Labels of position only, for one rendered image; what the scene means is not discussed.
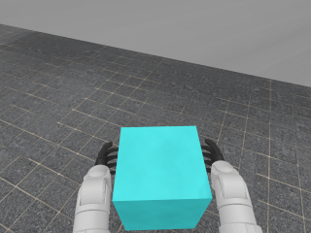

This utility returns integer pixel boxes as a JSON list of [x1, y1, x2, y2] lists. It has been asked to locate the carton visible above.
[[112, 125, 213, 231]]

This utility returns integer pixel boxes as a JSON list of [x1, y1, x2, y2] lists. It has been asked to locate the left robot hand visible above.
[[94, 142, 119, 176]]

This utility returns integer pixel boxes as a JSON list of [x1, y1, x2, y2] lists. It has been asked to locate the robot left forearm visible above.
[[72, 164, 112, 233]]

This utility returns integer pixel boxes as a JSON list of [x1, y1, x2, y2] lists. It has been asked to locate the robot right forearm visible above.
[[211, 160, 262, 233]]

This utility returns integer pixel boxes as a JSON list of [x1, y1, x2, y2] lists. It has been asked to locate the right robot hand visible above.
[[200, 139, 225, 174]]

